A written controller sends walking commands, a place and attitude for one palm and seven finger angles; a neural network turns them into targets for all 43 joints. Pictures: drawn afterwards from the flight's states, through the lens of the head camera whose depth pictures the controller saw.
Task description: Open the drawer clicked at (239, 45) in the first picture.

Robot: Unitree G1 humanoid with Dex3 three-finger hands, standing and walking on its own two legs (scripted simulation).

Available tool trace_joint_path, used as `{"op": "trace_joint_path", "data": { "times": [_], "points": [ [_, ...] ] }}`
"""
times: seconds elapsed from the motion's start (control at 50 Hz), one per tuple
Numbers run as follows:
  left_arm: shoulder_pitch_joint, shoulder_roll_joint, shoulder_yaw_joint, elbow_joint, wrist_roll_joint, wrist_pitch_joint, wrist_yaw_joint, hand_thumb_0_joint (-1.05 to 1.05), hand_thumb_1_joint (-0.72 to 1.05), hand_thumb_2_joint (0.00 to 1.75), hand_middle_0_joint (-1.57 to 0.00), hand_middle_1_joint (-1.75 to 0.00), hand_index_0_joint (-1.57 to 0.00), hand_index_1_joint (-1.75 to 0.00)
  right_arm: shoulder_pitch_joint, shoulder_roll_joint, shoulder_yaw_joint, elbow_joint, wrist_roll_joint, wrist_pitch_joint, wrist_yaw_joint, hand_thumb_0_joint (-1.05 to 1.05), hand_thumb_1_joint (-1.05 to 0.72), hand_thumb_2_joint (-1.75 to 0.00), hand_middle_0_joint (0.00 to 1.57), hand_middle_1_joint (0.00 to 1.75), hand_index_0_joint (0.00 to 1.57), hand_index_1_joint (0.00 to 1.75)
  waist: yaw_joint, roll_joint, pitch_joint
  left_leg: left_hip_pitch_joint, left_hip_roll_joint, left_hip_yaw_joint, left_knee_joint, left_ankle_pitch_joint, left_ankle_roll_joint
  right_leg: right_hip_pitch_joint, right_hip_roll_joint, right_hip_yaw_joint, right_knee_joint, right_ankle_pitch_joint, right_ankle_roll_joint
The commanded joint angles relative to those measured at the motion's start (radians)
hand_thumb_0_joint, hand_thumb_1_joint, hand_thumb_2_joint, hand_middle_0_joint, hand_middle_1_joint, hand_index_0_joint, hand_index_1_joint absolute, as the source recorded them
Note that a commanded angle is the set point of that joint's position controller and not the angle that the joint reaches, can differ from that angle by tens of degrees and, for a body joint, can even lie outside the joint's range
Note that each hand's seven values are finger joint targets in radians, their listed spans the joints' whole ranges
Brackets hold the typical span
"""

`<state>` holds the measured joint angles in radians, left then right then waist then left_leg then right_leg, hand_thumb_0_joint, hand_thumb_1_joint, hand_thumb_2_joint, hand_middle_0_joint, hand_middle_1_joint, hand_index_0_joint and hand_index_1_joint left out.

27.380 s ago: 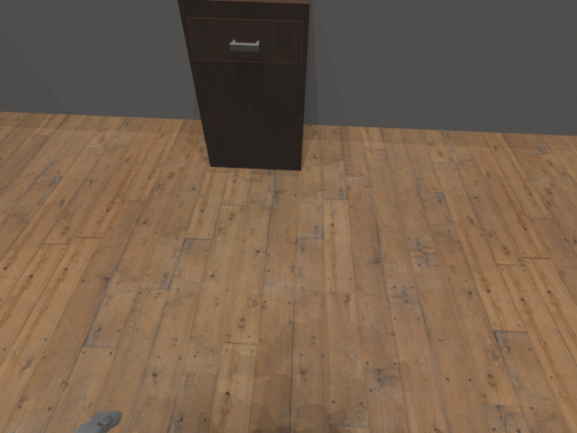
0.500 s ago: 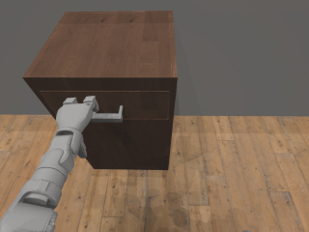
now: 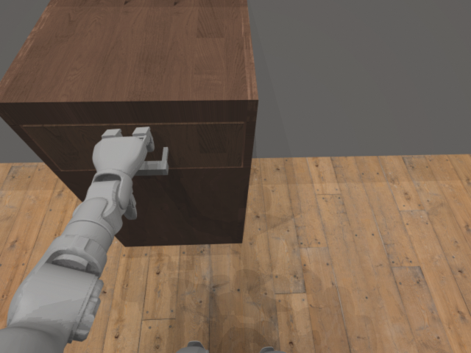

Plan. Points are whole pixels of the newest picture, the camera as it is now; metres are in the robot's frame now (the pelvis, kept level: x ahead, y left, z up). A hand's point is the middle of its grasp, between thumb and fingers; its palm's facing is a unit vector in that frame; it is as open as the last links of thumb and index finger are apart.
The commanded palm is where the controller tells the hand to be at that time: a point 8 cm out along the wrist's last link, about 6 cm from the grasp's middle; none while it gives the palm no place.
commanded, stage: move the hooked fingers above the handle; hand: left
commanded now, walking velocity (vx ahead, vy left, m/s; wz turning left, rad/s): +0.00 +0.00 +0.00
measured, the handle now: (142, 160) +0.52 +0.19 -0.06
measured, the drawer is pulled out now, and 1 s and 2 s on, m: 0.00 0.00 0.00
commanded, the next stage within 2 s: none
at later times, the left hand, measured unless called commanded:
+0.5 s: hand (125, 163) +0.46 +0.20 +0.00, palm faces -0.14 +0.00 -0.99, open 13.7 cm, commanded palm +0.46 +0.18 +0.05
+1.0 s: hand (135, 159) +0.47 +0.18 +0.00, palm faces -0.06 +0.01 -1.00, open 13.5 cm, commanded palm +0.46 +0.19 +0.06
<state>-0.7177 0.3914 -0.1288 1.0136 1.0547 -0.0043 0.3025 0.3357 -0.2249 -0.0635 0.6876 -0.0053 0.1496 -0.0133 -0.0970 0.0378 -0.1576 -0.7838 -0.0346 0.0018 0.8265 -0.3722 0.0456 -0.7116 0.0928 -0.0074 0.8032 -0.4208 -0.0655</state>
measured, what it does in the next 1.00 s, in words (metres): stands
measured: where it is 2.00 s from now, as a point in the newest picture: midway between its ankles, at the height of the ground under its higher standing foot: outside the picture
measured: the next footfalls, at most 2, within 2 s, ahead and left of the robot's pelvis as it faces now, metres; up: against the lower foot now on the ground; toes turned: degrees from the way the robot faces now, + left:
none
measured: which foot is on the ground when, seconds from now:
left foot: down 0.00-1.00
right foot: down 0.00-1.00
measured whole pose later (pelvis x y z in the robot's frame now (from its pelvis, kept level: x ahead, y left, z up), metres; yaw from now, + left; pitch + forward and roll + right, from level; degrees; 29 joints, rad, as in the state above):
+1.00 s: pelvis -0.02 +0.01 -0.01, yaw -2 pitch +20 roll -2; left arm -0.88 0.37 -0.07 1.19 1.08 0.15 0.42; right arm 0.30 -0.21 0.00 0.67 0.01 0.17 -0.02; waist -0.16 0.07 -0.16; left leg -0.86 -0.02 0.03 0.87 -0.36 0.06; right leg -0.79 0.10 0.02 0.85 -0.40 -0.04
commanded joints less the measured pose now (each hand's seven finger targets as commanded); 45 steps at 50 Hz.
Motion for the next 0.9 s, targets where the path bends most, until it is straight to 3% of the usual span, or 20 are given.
{"op": "trace_joint_path", "data": {
  "times": [0.0, 0.06, 0.1, 0.18, 0.22, 0.3, 0.32, 0.36, 0.42, 0.5, 0.58, 0.62, 0.64, 0.66, 0.7, 0.72, 0.76, 0.82, 0.86, 0.88],
  "points": [
    [-0.557, 0.169, 0.048, -0.227, 0.036, -0.105, 0.069, 0.00, -0.50, 0.30, -0.30, -1.20, -0.30, -1.20, 0.107, -0.155, -0.053, -0.038, -0.010, -0.036, -0.021, 0.00, -0.90, -0.90, 0.20, 0.30, 0.20, 0.30, -0.064, 0.061, -0.390, 0.299, 0.008, -0.031, 0.039, 0.354, 0.013, -0.009, -0.031, 0.047, -0.045, 0.371, 0.023],
    [-0.534, 0.246, 0.136, -0.149, 0.068, -0.085, 0.155, 0.00, -0.50, 0.30, -0.30, -1.20, -0.30, -1.20, 0.123, -0.160, -0.047, -0.037, -0.021, -0.041, -0.012, 0.00, -0.90, -0.90, 0.20, 0.30, 0.20, 0.30, -0.035, 0.072, -0.425, 0.244, 0.009, -0.036, 0.068, 0.356, 0.006, -0.052, -0.021, 0.028, 0.006, 0.335, 0.015],
    [-0.538, 0.351, 0.227, -0.115, 0.076, -0.031, 0.215, 0.00, -0.50, 0.30, -0.30, -1.20, -0.30, -1.20, 0.113, -0.170, -0.040, -0.045, -0.027, -0.036, -0.006, 0.00, -0.90, -0.90, 0.20, 0.30, 0.20, 0.30, -0.006, 0.088, -0.473, 0.205, 0.005, -0.031, 0.075, 0.379, 0.002, -0.028, -0.017, 0.023, 0.035, 0.350, 0.013],
    [-0.563, 0.357, 0.218, -0.076, 0.086, 0.100, 0.279, 0.00, -0.50, 0.30, -0.30, -1.20, -0.30, -1.20, 0.111, -0.177, -0.039, -0.067, -0.024, -0.013, 0.005, 0.00, -0.90, -0.90, 0.20, 0.30, 0.20, 0.30, -0.014, 0.032, -0.526, 0.191, 0.000, -0.004, 0.066, 0.393, 0.006, 0.060, -0.013, 0.022, 0.015, 0.410, 0.027],
    [-0.586, 0.403, 0.228, -0.041, 0.079, 0.155, 0.275, 0.00, -0.50, 0.30, -0.30, -1.20, -0.30, -1.20, 0.106, -0.184, -0.030, -0.067, -0.015, 0.004, 0.002, 0.00, -0.90, -0.90, 0.20, 0.30, 0.20, 0.30, -0.022, -0.008, -0.516, 0.162, -0.003, 0.001, 0.043, 0.351, 0.009, 0.111, -0.017, 0.027, -0.007, 0.404, 0.035],
    [-0.619, 0.387, 0.180, -0.003, 0.033, 0.206, 0.205, 0.00, -0.50, 0.30, -0.30, -1.20, -0.30, -1.20, 0.093, -0.181, -0.016, -0.083, 0.004, 0.009, -0.015, 0.00, -0.90, -0.90, 0.20, 0.30, 0.20, 0.30, -0.038, -0.028, -0.479, 0.158, -0.004, 0.009, -0.011, 0.264, 0.019, 0.182, -0.025, 0.039, -0.068, 0.356, 0.045],
    [-0.606, 0.388, 0.174, 0.007, 0.029, 0.201, 0.177, 0.00, -0.50, 0.30, -0.30, -1.20, -0.30, -1.20, 0.099, -0.185, -0.017, -0.084, 0.011, 0.007, -0.020, 0.00, -0.90, -0.90, 0.20, 0.30, 0.20, 0.30, -0.041, -0.023, -0.475, 0.173, -0.003, 0.012, -0.019, 0.244, 0.021, 0.178, -0.026, 0.044, -0.084, 0.338, 0.048],
    [-0.584, 0.323, 0.111, 0.041, 0.019, 0.181, 0.113, 0.00, -0.50, 0.30, -0.30, -1.20, -0.30, -1.20, 0.112, -0.184, -0.014, -0.089, 0.019, -0.003, -0.033, 0.00, -0.90, -0.90, 0.20, 0.30, 0.20, 0.30, -0.065, -0.048, -0.403, 0.169, 0.003, 0.008, -0.033, 0.197, 0.024, 0.151, -0.028, 0.045, -0.109, 0.292, 0.050],
    [-0.580, 0.179, -0.001, 0.014, 0.005, 0.093, 0.035, 0.00, -0.50, 0.30, -0.30, -1.20, -0.30, -1.20, 0.130, -0.178, -0.016, -0.091, 0.020, -0.033, -0.041, 0.00, -0.90, -0.90, 0.20, 0.30, 0.20, 0.30, -0.097, -0.032, -0.326, 0.220, 0.014, -0.007, -0.039, 0.169, 0.025, 0.054, -0.026, 0.035, -0.126, 0.220, 0.044],
    [-0.561, 0.043, -0.075, -0.066, -0.007, -0.038, -0.014, 0.00, -0.50, 0.30, -0.30, -1.20, -0.30, -1.20, 0.143, -0.164, -0.030, -0.075, 0.002, -0.063, -0.039, 0.00, -0.90, -0.90, 0.20, 0.30, 0.20, 0.30, -0.101, 0.034, -0.307, 0.286, 0.029, -0.041, -0.003, 0.188, 0.017, -0.092, -0.025, 0.019, -0.085, 0.162, 0.025],
    [-0.601, 0.139, 0.026, -0.142, 0.029, -0.109, 0.063, 0.00, -0.50, 0.30, -0.30, -1.20, -0.30, -1.20, 0.156, -0.171, -0.038, -0.057, -0.014, -0.067, -0.026, 0.00, -0.90, -0.90, 0.20, 0.30, 0.20, 0.30, -0.072, 0.093, -0.367, 0.291, 0.038, -0.072, 0.041, 0.216, 0.005, -0.182, -0.020, 0.008, -0.014, 0.150, 0.013],
    [-0.640, 0.277, 0.144, -0.175, 0.060, -0.111, 0.144, 0.00, -0.50, 0.30, -0.30, -1.20, -0.30, -1.20, 0.159, -0.183, -0.038, -0.053, -0.020, -0.062, -0.021, 0.00, -0.90, -0.90, 0.20, 0.30, 0.20, 0.30, -0.044, 0.105, -0.438, 0.280, 0.040, -0.088, 0.056, 0.254, -0.006, -0.183, -0.017, 0.002, 0.026, 0.158, 0.009],
    [-0.634, 0.261, 0.140, -0.162, 0.069, -0.091, 0.185, 0.00, -0.50, 0.30, -0.30, -1.20, -0.30, -1.20, 0.149, -0.177, -0.037, -0.059, -0.024, -0.059, -0.017, 0.00, -0.90, -0.90, 0.20, 0.30, 0.20, 0.30, -0.040, 0.110, -0.446, 0.270, 0.034, -0.083, 0.064, 0.272, -0.006, -0.178, -0.012, -0.003, 0.033, 0.163, 0.007],
    [-0.659, 0.322, 0.196, -0.187, 0.081, -0.074, 0.229, 0.00, -0.50, 0.30, -0.30, -1.20, -0.30, -1.20, 0.143, -0.181, -0.038, -0.057, -0.027, -0.057, -0.015, 0.00, -0.90, -0.90, 0.20, 0.30, 0.20, 0.30, -0.033, 0.110, -0.491, 0.268, 0.035, -0.079, 0.076, 0.296, -0.006, -0.168, -0.013, -0.004, 0.044, 0.178, 0.009],
    [-0.668, 0.353, 0.226, -0.160, 0.091, -0.008, 0.294, 0.00, -0.50, 0.30, -0.30, -1.20, -0.30, -1.20, 0.126, -0.182, -0.032, -0.060, -0.034, -0.048, -0.008, 0.00, -0.90, -0.90, 0.20, 0.30, 0.20, 0.30, -0.019, 0.120, -0.514, 0.249, 0.028, -0.071, 0.082, 0.331, -0.013, -0.144, -0.010, -0.014, 0.058, 0.196, 0.008],
    [-0.679, 0.349, 0.214, -0.148, 0.101, 0.029, 0.315, 0.00, -0.50, 0.30, -0.30, -1.20, -0.30, -1.20, 0.123, -0.184, -0.034, -0.057, -0.032, -0.042, -0.004, 0.00, -0.90, -0.90, 0.20, 0.30, 0.20, 0.30, -0.030, 0.115, -0.536, 0.264, 0.031, -0.067, 0.083, 0.348, -0.016, -0.137, -0.009, -0.017, 0.057, 0.211, 0.013],
    [-0.652, 0.327, 0.192, -0.100, 0.094, 0.116, 0.319, 0.00, -0.50, 0.30, -0.30, -1.20, -0.30, -1.20, 0.120, -0.187, -0.034, -0.059, -0.029, -0.028, 0.003, 0.00, -0.90, -0.90, 0.20, 0.30, 0.20, 0.30, -0.031, 0.114, -0.564, 0.287, 0.026, -0.045, 0.074, 0.384, -0.015, -0.073, -0.006, -0.016, 0.034, 0.268, 0.019],
    [-0.647, 0.377, 0.212, -0.091, 0.068, 0.193, 0.281, 0.00, -0.50, 0.30, -0.30, -1.20, -0.30, -1.20, 0.116, -0.193, -0.028, -0.064, -0.016, 0.000, 0.004, 0.00, -0.90, -0.90, 0.20, 0.30, 0.20, 0.30, -0.021, 0.073, -0.632, 0.322, 0.022, -0.030, 0.043, 0.422, -0.010, 0.047, -0.008, -0.008, 0.004, 0.353, 0.029],
    [-0.639, 0.390, 0.197, -0.044, 0.043, 0.228, 0.241, 0.00, -0.50, 0.30, -0.30, -1.20, -0.30, -1.20, 0.102, -0.188, -0.017, -0.064, -0.002, 0.013, -0.010, 0.00, -0.90, -0.90, 0.20, 0.30, 0.20, 0.30, -0.033, 0.013, -0.553, 0.263, 0.015, -0.014, 0.012, 0.350, 0.003, 0.109, -0.014, 0.004, -0.041, 0.347, 0.039],
    [-0.627, 0.359, 0.164, -0.002, 0.028, 0.243, 0.216, 0.00, -0.50, 0.30, -0.30, -1.20, -0.30, -1.20, 0.096, -0.184, -0.011, -0.067, 0.004, 0.014, -0.016, 0.00, -0.90, -0.90, 0.20, 0.30, 0.20, 0.30, -0.046, -0.032, -0.481, 0.214, 0.010, -0.004, -0.006, 0.292, 0.013, 0.136, -0.017, 0.015, -0.069, 0.330, 0.046]
  ]
}}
